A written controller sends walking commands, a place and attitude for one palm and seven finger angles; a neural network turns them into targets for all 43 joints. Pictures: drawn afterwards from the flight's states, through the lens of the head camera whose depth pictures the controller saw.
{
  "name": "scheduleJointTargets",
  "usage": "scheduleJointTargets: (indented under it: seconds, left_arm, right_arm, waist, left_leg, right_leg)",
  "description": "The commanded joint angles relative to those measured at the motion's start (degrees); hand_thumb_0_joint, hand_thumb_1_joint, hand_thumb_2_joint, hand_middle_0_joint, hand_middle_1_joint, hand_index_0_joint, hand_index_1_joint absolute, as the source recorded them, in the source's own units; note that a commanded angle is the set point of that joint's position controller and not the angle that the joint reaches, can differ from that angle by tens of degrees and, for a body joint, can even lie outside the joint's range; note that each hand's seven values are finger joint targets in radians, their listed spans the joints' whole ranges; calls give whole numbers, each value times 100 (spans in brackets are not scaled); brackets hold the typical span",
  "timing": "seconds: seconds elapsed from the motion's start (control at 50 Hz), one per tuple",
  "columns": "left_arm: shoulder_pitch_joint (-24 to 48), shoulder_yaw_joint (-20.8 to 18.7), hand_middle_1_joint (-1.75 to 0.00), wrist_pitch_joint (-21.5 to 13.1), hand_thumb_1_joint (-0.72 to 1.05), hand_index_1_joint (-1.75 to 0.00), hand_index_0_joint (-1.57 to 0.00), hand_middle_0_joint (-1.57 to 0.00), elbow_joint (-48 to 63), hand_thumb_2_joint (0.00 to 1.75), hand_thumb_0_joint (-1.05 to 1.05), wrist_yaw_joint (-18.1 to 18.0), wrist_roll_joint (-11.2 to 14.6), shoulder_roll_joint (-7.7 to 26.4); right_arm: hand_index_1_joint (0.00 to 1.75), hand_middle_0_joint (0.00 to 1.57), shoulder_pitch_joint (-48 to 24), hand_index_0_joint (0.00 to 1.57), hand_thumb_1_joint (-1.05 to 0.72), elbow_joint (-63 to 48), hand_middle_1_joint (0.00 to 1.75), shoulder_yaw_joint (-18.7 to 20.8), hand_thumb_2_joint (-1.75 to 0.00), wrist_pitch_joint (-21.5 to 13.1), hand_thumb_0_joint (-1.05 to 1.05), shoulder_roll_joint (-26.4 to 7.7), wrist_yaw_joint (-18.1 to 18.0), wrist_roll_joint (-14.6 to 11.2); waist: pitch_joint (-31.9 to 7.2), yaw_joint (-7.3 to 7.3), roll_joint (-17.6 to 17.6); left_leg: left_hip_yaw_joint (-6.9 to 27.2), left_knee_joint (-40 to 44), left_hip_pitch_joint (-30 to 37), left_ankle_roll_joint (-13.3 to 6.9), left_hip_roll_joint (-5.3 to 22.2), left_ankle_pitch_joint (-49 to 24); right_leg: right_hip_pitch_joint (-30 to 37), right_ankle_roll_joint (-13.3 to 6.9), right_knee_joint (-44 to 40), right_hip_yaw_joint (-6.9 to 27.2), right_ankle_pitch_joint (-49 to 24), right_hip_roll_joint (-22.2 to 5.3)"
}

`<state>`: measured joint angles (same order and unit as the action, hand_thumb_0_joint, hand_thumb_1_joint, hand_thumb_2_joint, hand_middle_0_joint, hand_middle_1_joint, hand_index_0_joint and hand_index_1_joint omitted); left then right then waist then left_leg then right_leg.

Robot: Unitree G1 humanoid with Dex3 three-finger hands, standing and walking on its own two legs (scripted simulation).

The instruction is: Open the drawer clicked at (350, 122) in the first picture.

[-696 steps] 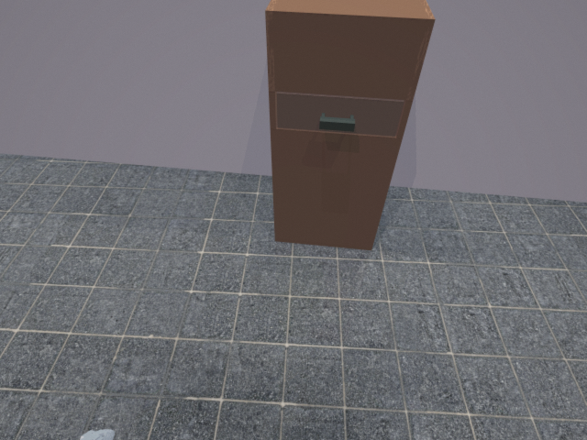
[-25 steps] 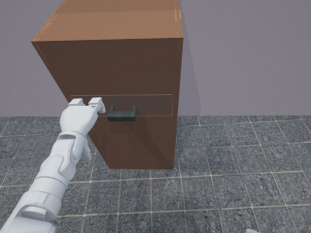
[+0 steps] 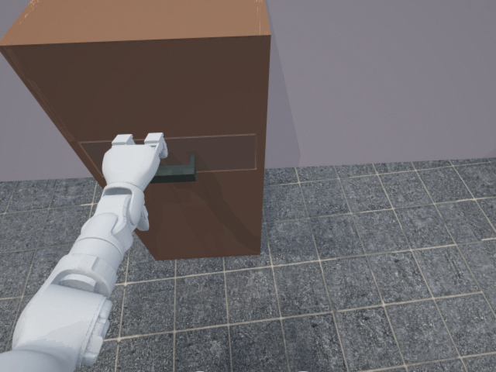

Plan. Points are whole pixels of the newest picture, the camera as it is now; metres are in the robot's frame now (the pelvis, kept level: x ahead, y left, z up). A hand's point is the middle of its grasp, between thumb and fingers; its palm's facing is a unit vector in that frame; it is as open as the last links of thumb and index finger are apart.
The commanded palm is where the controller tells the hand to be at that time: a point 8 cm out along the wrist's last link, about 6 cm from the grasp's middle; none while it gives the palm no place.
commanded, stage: move the hooked fingers above the handle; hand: left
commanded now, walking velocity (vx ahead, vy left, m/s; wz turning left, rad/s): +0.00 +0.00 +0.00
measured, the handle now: (172, 166) +0.56 +0.17 -0.09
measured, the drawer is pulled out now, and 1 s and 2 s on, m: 0.00 0.00 0.00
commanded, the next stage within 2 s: lower the fingers behind the handle in 1.12 s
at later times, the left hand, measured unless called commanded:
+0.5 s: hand (168, 164) +0.51 +0.16 -0.02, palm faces -0.03 -0.03 -1.00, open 13.8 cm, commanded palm +0.49 +0.17 +0.03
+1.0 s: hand (164, 166) +0.51 +0.17 -0.02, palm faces -0.03 -0.03 -1.00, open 13.8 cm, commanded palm +0.49 +0.16 +0.03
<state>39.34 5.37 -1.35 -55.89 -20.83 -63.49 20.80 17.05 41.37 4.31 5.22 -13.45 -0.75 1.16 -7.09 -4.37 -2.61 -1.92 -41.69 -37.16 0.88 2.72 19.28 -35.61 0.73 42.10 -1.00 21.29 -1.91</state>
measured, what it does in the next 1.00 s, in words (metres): stands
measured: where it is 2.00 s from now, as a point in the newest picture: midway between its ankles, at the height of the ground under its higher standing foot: outside the picture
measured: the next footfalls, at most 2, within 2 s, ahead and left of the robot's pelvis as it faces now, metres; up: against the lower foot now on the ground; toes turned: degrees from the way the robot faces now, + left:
none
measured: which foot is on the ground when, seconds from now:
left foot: down 0.00-1.00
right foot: down 0.00-1.00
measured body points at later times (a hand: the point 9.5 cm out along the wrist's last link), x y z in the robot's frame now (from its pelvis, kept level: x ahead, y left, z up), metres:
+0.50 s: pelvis +0.00 +0.01 -0.03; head +0.12 +0.00 +0.40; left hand +0.51 +0.16 +0.03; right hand -0.04 -0.26 -0.16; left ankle +0.00 +0.13 -0.71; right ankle -0.02 -0.13 -0.71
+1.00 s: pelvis +0.00 +0.01 -0.03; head +0.12 +0.01 +0.41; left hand +0.51 +0.17 +0.03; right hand -0.01 -0.26 -0.16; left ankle +0.00 +0.13 -0.71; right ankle -0.02 -0.13 -0.71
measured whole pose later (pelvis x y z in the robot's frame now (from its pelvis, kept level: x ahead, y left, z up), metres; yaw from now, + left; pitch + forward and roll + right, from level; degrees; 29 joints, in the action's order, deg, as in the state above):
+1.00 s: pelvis +0.00 +0.01 -0.03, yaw -1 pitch +24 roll -2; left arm 53.6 4.0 2.9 -67.9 -24.8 -64.1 21.9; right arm 19.7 42.6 3.8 3.9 -13.5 0.8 3.2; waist -9.6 -9.7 -3.4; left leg -1.1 -53.1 -53.2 0.1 3.5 23.7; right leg -50.2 1.5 50.6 -1.1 24.2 -1.3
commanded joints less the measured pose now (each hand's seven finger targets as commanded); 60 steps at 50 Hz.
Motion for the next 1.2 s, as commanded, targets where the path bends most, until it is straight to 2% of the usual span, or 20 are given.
scheduleJointTargets:
  seconds: [0.0, 0.08, 0.16, 0.22, 0.3, 0.36, 0.4, 0.46, 0.52, 0.58, 0.66, 0.72, 0.74, 0.78, 0.82, 0.88, 1.0, 1.06, 1.12, 1.18]
  left_arm:
    - [2734, -289, -120, -52, -50, -120, -30, -30, 906, 30, 0, -361, -35, 1059]
    - [2958, -419, -120, 62, -50, -120, -30, -30, 436, 30, 0, -486, -53, 1204]
    - [3404, -515, -120, 176, -50, -120, -30, -30, 290, 30, 0, -574, -116, 1396]
    - [3460, -323, -120, 240, -50, -120, -30, -30, 152, 30, 0, -584, -109, 1144]
    - [3910, -280, -120, 337, -50, -120, -30, -30, -206, 30, 0, -563, -95, 1230]
    - [4190, -491, -120, 304, -50, -120, -30, -30, -108, 30, 0, -570, -114, 1527]
    - [4238, -414, -120, 303, -50, -120, -30, -30, -85, 30, 0, -583, -143, 1432]
    - [3836, -794, -120, 443, -50, -120, -30, -30, -304, 30, 0, -557, -100, 1877]
    - [3651, -740, -120, 537, -50, -120, -30, -30, -124, 30, 0, -514, -128, 1815]
    - [3730, -592, -120, 617, -50, -120, -30, -30, -151, 30, 0, -489, -76, 1652]
    - [3924, -428, -120, 383, -50, -120, -30, -30, 252, 30, 0, -374, 5, 1434]
    - [3865, -227, -120, 223, -50, -120, -30, -30, 145, 30, 0, -375, 11, 1141]
    - [3887, -378, -120, 188, -50, -120, -30, -30, 127, 30, 0, -404, -4, 1341]
    - [4132, -248, -120, 121, -50, -120, -30, -30, 274, 30, 0, -472, -38, 1199]
    - [4047, -71, -120, 202, -50, -120, -30, -30, 3, 30, 0, -557, -61, 891]
    - [4043, -353, -120, 339, -50, -120, -30, -30, -120, 30, 0, -637, -35, 1254]
    - [4021, -233, -120, 554, -50, -120, -30, -30, -47, 30, 0, -574, -58, 1088]
    - [3766, -496, -120, 524, -50, -120, -30, -30, -10, 30, 0, -476, 17, 1404]
    - [3682, -338, -120, 450, -50, -120, -30, -30, 44, 30, 0, -456, -22, 1198]
    - [3807, -341, -120, 344, -50, -120, -30, -30, 150, 30, 0, -488, -40, 1240]
  right_arm:
    - [30, 20, 622, 20, -90, -330, 30, 323, -90, -149, 0, -831, -27, 48]
    - [30, 20, 755, 20, -90, -235, 30, 311, -90, -167, 0, -888, 1, 69]
    - [30, 20, 852, 20, -90, -180, 30, 313, -90, -190, 0, -913, 6, 103]
    - [30, 20, 976, 20, -90, -132, 30, 337, -90, -201, 0, -901, 39, 131]
    - [30, 20, 1108, 20, -90, -47, 30, 307, -90, -240, 0, -963, 27, 130]
    - [30, 20, 1199, 20, -90, -30, 30, 298, -90, -274, 0, -989, 30, 171]
    - [30, 20, 1295, 20, -90, -24, 30, 308, -90, -285, 0, -965, 46, 200]
    - [30, 20, 1306, 20, -90, -58, 30, 257, -90, -218, 0, -1008, 81, 208]
    - [30, 20, 1324, 20, -90, -117, 30, 273, -90, -166, 0, -1011, 93, 180]
    - [30, 20, 1326, 20, -90, -104, 30, 258, -90, -130, 0, -1020, 81, 149]
    - [30, 20, 1346, 20, -90, -93, 30, 296, -90, -172, 0, -969, 48, 141]
    - [30, 20, 1374, 20, -90, -28, 30, 318, -90, -213, 0, -958, 37, 152]
    - [30, 20, 1390, 20, -90, 1, 30, 307, -90, -214, 0, -980, 26, 149]
    - [30, 20, 1387, 20, -90, 0, 30, 314, -90, -237, 0, -966, 28, 174]
    - [30, 20, 1375, 20, -90, 32, 30, 312, -90, -241, 0, -939, 74, 181]
    - [30, 20, 1359, 20, -90, 7, 30, 284, -90, -197, 0, -989, 96, 185]
    - [30, 20, 1301, 20, -90, -81, 30, 288, -90, -131, 0, -955, 109, 179]
    - [30, 20, 1266, 20, -90, -110, 30, 263, -90, -98, 0, -974, 86, 172]
    - [30, 20, 1252, 20, -90, -105, 30, 278, -90, -107, 0, -948, 69, 165]
    - [30, 20, 1279, 20, -90, -84, 30, 279, -90, -127, 0, -943, 46, 162]
  waist:
    - [-2264, -156, 17]
    - [-2149, -278, 276]
    - [-2473, -368, 180]
    - [-2602, -449, -72]
    - [-2428, -674, 116]
    - [-2804, -648, -136]
    - [-3090, -689, -328]
    - [-3102, -512, -163]
    - [-3222, -445, -233]
    - [-2903, -548, -76]
    - [-3005, -596, -226]
    - [-2710, -676, -208]
    - [-2660, -670, -137]
    - [-2790, -701, -391]
    - [-2571, -750, -361]
    - [-2826, -684, -308]
    - [-3003, -651, -400]
    - [-3048, -554, -240]
    - [-2765, -598, -192]
    - [-2836, -618, -179]
  left_leg:
    - [-75, 34, 1252, -303, -404, -1851]
    - [-58, -98, 831, -316, -389, -1700]
    - [-49, -287, 670, -332, -400, -1685]
    - [-39, -433, 737, -316, -374, -1848]
    - [18, -577, 351, -347, -354, -1506]
    - [60, -716, 383, -340, -347, -1662]
    - [60, -871, 455, -338, -328, -1904]
    - [31, -886, 207, -331, -340, -2022]
    - [6, -861, 353, -310, -307, -2155]
    - [16, -752, 318, -321, -287, -1960]
    - [70, -718, 684, -314, -261, -2012]
    - [110, -707, 733, -313, -252, -1853]
    - [141, -702, 701, -310, -234, -1845]
    - [188, -731, 840, -281, -229, -1967]
    - [211, -749, 846, -267, -223, -1986]
    - [192, -766, 743, -272, -259, -1995]
    - [159, -795, 889, -259, -245, -2323]
    - [116, -769, 788, -279, -268, -2310]
    - [65, -743, 682, -291, -264, -2219]
    - [96, -729, 651, -294, -267, -2120]
  right_leg:
    - [496, -268, -291, -97, -2030, 415]
    - [330, -237, -181, -110, -1975, 425]
    - [233, -232, -36, -77, -1988, 433]
    - [-8, -238, 70, -95, -2070, 452]
    - [-351, -199, 147, -94, -1760, 458]
    - [-399, -225, 329, -100, -1819, 464]
    - [-498, -218, 442, -101, -2021, 469]
    - [-195, -210, 509, -102, -2245, 478]
    - [-157, -210, 488, -130, -2315, 492]
    - [-225, -186, 365, -146, -2121, 501]
    - [-312, -201, 290, -151, -2031, 502]
    - [-591, -208, 216, -176, -1751, 516]
    - [-613, -212, 255, -190, -1721, 510]
    - [-783, -225, 314, -207, -1690, 504]
    - [-967, -239, 310, -258, -1604, 525]
    - [-743, -231, 355, -230, -1723, 516]
    - [-583, -228, 373, -224, -2037, 519]
    - [-266, -219, 345, -182, -2225, 509]
    - [-307, -203, 290, -173, -2252, 502]
    - [-310, -204, 310, -164, -2174, 493]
